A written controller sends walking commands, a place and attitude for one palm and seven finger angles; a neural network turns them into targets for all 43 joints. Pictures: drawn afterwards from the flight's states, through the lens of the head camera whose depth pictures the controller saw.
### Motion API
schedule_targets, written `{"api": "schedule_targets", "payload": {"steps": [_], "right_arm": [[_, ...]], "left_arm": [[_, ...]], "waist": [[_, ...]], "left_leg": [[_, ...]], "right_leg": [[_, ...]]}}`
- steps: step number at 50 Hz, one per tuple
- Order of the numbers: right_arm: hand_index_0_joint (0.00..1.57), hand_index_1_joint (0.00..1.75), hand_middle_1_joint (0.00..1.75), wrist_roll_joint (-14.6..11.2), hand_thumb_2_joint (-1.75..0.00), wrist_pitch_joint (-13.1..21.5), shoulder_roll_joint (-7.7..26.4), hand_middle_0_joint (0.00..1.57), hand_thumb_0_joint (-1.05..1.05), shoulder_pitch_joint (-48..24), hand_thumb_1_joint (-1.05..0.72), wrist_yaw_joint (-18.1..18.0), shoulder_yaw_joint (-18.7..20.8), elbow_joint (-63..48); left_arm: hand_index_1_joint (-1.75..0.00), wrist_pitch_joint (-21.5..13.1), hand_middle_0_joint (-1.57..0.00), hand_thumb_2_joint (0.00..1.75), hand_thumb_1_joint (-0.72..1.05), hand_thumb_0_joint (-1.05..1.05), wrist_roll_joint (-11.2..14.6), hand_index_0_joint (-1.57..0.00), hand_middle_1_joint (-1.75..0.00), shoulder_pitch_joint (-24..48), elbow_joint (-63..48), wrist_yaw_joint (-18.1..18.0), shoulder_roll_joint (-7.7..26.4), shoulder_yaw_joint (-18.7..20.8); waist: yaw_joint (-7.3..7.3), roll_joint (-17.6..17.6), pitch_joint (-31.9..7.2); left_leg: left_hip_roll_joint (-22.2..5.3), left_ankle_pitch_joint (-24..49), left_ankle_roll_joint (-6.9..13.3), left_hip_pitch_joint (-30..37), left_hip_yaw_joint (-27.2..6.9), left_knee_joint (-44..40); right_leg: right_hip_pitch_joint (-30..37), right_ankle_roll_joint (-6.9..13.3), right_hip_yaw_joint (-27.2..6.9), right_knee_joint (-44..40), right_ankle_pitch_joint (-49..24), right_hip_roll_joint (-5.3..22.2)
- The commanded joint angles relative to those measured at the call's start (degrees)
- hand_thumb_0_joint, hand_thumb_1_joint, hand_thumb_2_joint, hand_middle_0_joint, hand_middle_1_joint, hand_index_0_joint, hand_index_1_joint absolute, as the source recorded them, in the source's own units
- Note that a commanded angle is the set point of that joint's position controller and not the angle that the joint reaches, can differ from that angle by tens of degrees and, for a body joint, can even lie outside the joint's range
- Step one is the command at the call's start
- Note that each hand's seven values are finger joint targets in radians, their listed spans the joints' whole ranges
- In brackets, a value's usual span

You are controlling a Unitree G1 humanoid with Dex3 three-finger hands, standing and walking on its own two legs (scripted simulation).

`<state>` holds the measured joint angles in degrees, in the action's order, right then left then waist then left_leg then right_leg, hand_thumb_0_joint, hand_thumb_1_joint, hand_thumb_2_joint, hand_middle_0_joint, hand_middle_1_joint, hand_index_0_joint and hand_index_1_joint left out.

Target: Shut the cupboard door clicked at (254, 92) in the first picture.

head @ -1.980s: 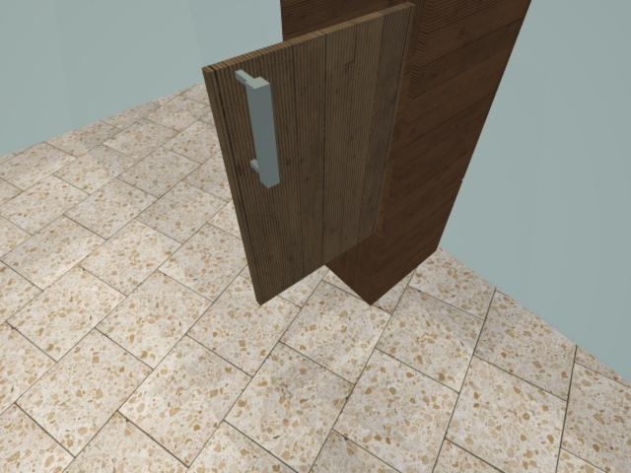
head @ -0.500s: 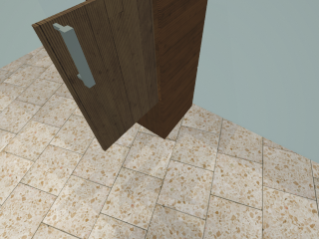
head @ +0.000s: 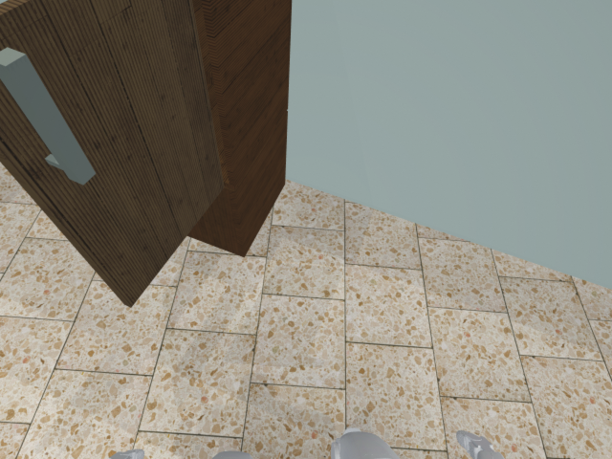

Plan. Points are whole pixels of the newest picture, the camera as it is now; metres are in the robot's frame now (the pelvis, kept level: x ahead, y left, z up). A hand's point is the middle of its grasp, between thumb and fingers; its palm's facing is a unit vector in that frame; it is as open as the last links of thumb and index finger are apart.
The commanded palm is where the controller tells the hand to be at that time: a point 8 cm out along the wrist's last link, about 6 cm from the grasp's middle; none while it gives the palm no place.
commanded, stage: walk to a spot facing it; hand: left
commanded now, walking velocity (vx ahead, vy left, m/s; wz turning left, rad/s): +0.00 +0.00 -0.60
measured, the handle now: (36, 120) +0.42 +0.37 +0.16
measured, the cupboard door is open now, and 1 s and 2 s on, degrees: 87 87 87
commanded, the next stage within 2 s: turn to face it in 1.76 s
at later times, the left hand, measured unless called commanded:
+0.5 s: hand (206, 416) +0.18 +0.16 -0.18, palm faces -0.33 -0.92 -0.21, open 7.4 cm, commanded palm none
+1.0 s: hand (258, 382) +0.24 +0.09 -0.18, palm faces -0.57 -0.80 -0.19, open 7.4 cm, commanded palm none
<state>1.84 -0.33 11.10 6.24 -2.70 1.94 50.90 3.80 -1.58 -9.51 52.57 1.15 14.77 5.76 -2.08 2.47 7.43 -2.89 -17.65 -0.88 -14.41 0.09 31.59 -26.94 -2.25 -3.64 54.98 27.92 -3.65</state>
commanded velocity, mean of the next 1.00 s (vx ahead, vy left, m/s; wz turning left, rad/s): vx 0.17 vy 0.00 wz -0.59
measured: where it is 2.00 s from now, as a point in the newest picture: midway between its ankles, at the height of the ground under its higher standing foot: (430, 389)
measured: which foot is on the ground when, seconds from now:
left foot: down 0.00-0.20, up 0.22-0.40, down 0.42-0.68, up 0.70-0.96, down 0.98-1.00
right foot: up 0.00-0.18, down 0.20-0.42, up 0.44-0.66, down 0.68-0.96, up 0.98-1.00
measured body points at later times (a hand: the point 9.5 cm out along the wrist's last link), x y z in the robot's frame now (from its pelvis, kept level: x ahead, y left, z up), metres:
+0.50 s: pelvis +0.02 +0.00 -0.01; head +0.08 +0.00 +0.43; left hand +0.20 +0.21 -0.16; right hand -0.02 -0.28 -0.14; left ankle +0.06 +0.12 -0.74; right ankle -0.03 -0.14 -0.70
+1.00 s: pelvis +0.11 -0.06 -0.01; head +0.15 -0.08 +0.44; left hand +0.27 +0.13 -0.16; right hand +0.04 -0.33 -0.13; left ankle +0.22 +0.02 -0.74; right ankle -0.02 -0.13 -0.72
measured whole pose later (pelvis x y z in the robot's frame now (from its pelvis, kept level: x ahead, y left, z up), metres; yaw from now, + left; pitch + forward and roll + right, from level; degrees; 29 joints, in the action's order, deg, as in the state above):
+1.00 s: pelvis +0.11 -0.06 -0.01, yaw -38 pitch +1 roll -1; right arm 2.0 3.3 13.6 9.2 -0.1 2.9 50.4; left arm 0.5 -1.6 -17.4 56.9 2.1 12.0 4.5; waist -0.6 0.5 4.4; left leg -4.5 -13.5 -1.6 -20.4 3.7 32.7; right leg -13.8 1.1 -4.7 39.2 25.8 -1.8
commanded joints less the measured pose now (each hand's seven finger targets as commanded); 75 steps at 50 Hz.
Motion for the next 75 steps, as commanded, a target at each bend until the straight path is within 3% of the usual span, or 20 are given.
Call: {"api": "schedule_targets", "payload": {"steps": [1,8,10,11,19,21,22,26,32,34,37,47,49,51,53,62,64,67,73,75], "right_arm": [[0.2,0.3,0.3,0.4,-0.9,0.7,12.2,0.2,0.0,3.4,-0.9,-0.9,2.8,-3.8],[0.2,0.3,0.3,-0.3,-0.9,-0.3,14.2,0.2,0.0,5.9,-0.9,0.4,3.8,-3.3],[0.2,0.3,0.3,-1.6,-0.9,-0.5,7.8,0.2,0.0,1.5,-0.9,1.0,2.4,-7.4],[0.2,0.3,0.3,-1.5,-0.9,-0.8,9.4,0.2,0.0,2.4,-0.9,0.8,2.1,-7.2],[0.2,0.3,0.3,-1.3,-0.9,-0.5,7.5,0.2,0.0,12.5,-0.9,0.9,2.3,-0.7],[0.2,0.3,0.3,0.1,-0.9,0.8,17.5,0.2,0.0,15.0,-0.9,0.2,4.0,-1.9],[0.2,0.3,0.3,0.2,-0.9,1.1,19.2,0.2,0.0,12.8,-0.9,-0.4,4.0,-3.2],[0.2,0.3,0.3,0.6,-0.9,1.3,13.8,0.2,0.0,8.7,-0.9,0.1,2.5,-3.0],[0.2,0.3,0.3,0.1,-0.9,0.7,14.3,0.2,0.0,11.2,-0.9,1.2,3.2,-1.1],[0.2,0.3,0.3,-1.1,-0.9,0.6,7.1,0.2,0.0,2.1,-0.9,2.4,1.7,-6.0],[0.2,0.3,0.3,-0.8,-0.9,1.1,9.8,0.2,0.0,-1.1,-0.9,3.0,2.8,-5.6],[0.2,0.3,0.3,-0.8,-0.9,3.6,9.0,0.2,0.0,11.8,-0.9,2.2,3.0,-0.1],[0.2,0.3,0.3,1.1,-0.9,4.3,19.0,0.2,0.0,25.5,-0.9,0.7,4.9,2.4],[0.2,0.3,0.3,0.8,-0.9,4.3,16.2,0.2,0.0,20.5,-0.9,1.2,4.1,0.8],[0.2,0.3,0.3,0.5,-0.9,4.5,11.5,0.2,0.0,14.4,-0.9,1.2,2.8,0.4],[0.2,0.3,0.3,0.3,-0.9,2.8,11.2,0.2,0.0,10.9,-0.9,2.5,2.6,1.7],[0.2,0.3,0.3,-1.4,-0.9,3.2,5.3,0.2,0.0,4.9,-0.9,3.2,1.2,-2.9],[0.2,0.3,0.3,-0.5,-0.9,2.9,7.2,0.2,0.0,4.2,-0.9,3.0,2.4,-0.8],[0.2,0.3,0.3,0.0,-0.9,3.0,3.4,0.2,0.0,15.2,-0.9,3.5,1.5,4.6],[0.2,0.3,0.3,0.3,-0.9,4.2,8.4,0.2,0.0,22.6,-0.9,2.8,2.6,6.9]], "left_arm": [[-0.3,-1.3,-0.2,0.9,0.9,0.0,0.3,-0.2,-0.3,2.5,-6.5,1.2,2.7,0.0],[-0.3,-2.2,-0.2,0.9,0.9,0.0,0.6,-0.2,-0.3,-2.1,-5.2,1.2,4.6,0.1],[-0.3,-3.3,-0.2,0.9,0.9,0.0,0.1,-0.2,-0.3,-9.5,-2.9,-0.5,15.8,2.4],[-0.3,-2.9,-0.2,0.9,0.9,0.0,0.6,-0.2,-0.3,-9.7,-2.8,-1.2,16.6,2.1],[-0.3,-1.4,-0.2,0.9,0.9,0.0,0.4,-0.2,-0.3,5.0,-6.0,-1.3,10.2,0.5],[-0.3,-0.8,-0.2,0.9,0.9,0.0,1.1,-0.2,-0.3,3.7,-8.2,-0.4,4.3,-1.0],[-0.3,-1.4,-0.2,0.9,0.9,0.0,1.0,-0.2,-0.3,5.3,-9.6,0.4,6.3,-0.1],[-0.3,-1.2,-0.2,0.9,0.9,0.0,0.6,-0.2,-0.3,6.3,-7.2,1.5,2.1,-0.8],[-0.3,-2.7,-0.2,0.9,0.9,0.0,0.2,-0.2,-0.3,0.5,-4.7,2.1,3.5,-0.4],[-0.3,-3.7,-0.2,0.9,0.9,0.0,-0.2,-0.2,-0.3,-11.1,-1.2,0.3,14.6,2.5],[-0.3,-4.5,-0.2,0.9,0.9,0.0,0.1,-0.2,-0.3,-5.2,-2.5,-1.3,11.0,1.4],[-0.3,-5.5,-0.2,0.9,0.9,0.0,0.2,-0.2,-0.3,-0.5,-1.8,0.3,6.6,0.9],[-0.3,-5.6,-0.2,0.9,0.9,0.0,0.8,-0.2,-0.3,1.3,-5.2,1.0,1.5,-0.4],[-0.3,-6.2,-0.2,0.9,0.9,0.0,0.0,-0.2,-0.3,6.7,-6.0,1.5,2.9,-0.2],[-0.3,-5.4,-0.2,0.9,0.9,0.0,-0.3,-0.2,-0.3,6.4,-5.0,2.6,0.8,-0.3],[-0.3,-4.9,-0.2,0.9,0.9,0.0,-0.5,-0.2,-0.3,-4.0,-0.8,2.5,3.3,0.0],[-0.3,-6.1,-0.2,0.9,0.9,0.0,0.0,-0.2,-0.3,-19.3,3.3,0.4,15.3,3.1],[-0.3,-5.4,-0.2,0.9,0.9,0.0,-0.1,-0.2,-0.3,-4.5,-0.6,-1.4,9.1,1.0],[-0.3,-6.4,-0.2,0.9,0.9,0.0,0.2,-0.2,-0.3,1.8,0.4,-0.1,6.8,0.6],[-0.3,-6.0,-0.2,0.9,0.9,0.0,0.6,-0.2,-0.3,1.2,0.0,0.3,2.9,-0.3]], "waist": [[2.17,-15.0,-8.1],[0.49,-12.5,-8.7],[-3.56,15.9,-11.5],[-3.77,9.8,-10.9],[6.1,3.0,-8.5],[6.03,-22.0,-9.2],[5.48,-12.1,-9.7],[3.24,-16.3,-6.9],[1.84,-9.9,-8.6],[-5.53,19.2,-5.7],[-1.33,7.6,-3.0],[6.72,-0.7,-7.5],[11.74,-21.1,-13.4],[9.13,-7.8,-6.5],[5.23,-13.0,-1.3],[-1.81,-5.6,-7.2],[-8.92,19.5,-12.7],[-0.9,11.1,-5.5],[6.1,1.6,-6.8],[8.6,-11.1,-9.0]], "left_leg": [[-14.3,35.6,8.2,8.5,-3.0,-7.7],[-12.6,26.5,2.5,1.2,2.7,2.9],[-0.3,-19.1,-3.6,-19.6,7.7,28.2],[-2.0,-19.1,-2.6,-19.3,0.8,32.6],[0.9,2.0,-2.4,7.3,3.8,-1.6],[-24.5,-1.5,8.3,8.5,-25.2,-18.9],[-27.7,-0.9,13.3,1.0,-26.3,-19.0],[-16.8,21.9,7.6,5.2,-4.9,-11.5],[-13.9,-3.1,2.3,-1.8,4.2,-3.3],[-1.0,-23.0,-3.6,-29.6,11.8,24.6],[-5.0,-10.6,-3.0,-29.1,-1.0,32.7],[-0.5,1.6,-1.9,13.9,3.5,-5.4],[-27.6,-13.9,10.4,26.3,-31.9,-19.0],[-27.7,-11.5,13.3,15.7,-28.8,-19.5],[-21.1,-4.7,8.8,8.4,-14.2,-20.9],[-11.5,1.9,1.9,-5.1,9.4,-2.5],[0.1,-20.5,-2.1,-30.7,11.3,34.6],[-7.5,-11.2,-1.8,-27.2,-1.3,35.8],[-0.6,5.5,-3.1,1.5,9.5,2.1],[-5.9,0.1,-0.8,14.2,0.2,-7.9]], "right_leg": [[-1.5,-1.2,5.0,-0.2,1.2,4.4],[18.6,2.2,9.1,-26.2,-15.7,2.8],[30.8,14.1,-22.2,-34.6,-50.7,27.1],[27.8,17.3,-20.1,-33.3,-47.1,27.5],[2.2,7.6,-12.1,-26.9,-20.0,11.8],[-7.1,0.6,2.7,-2.0,7.3,0.2],[-3.2,0.6,0.2,5.7,6.2,4.5],[-2.4,-0.1,5.1,1.8,1.4,6.1],[19.0,2.6,11.4,-27.4,-6.8,2.4],[33.5,13.5,-26.7,-44.6,2.8,25.5],[22.7,15.8,-23.6,-44.2,7.3,22.8],[1.8,8.7,-9.4,-29.0,-5.3,9.3],[-15.8,3.5,3.6,6.1,9.5,-0.5],[-19.7,3.7,0.0,16.6,1.4,7.4],[-16.8,2.3,1.3,12.3,-6.1,10.3],[23.4,4.1,12.2,-22.9,-12.0,3.5],[41.9,16.7,-30.2,-42.1,0.2,28.9],[21.1,15.5,-20.4,-43.7,7.2,25.3],[8.9,10.1,-2.0,-36.4,-5.2,13.8],[1.3,6.8,1.3,-19.9,-3.8,7.9]]}}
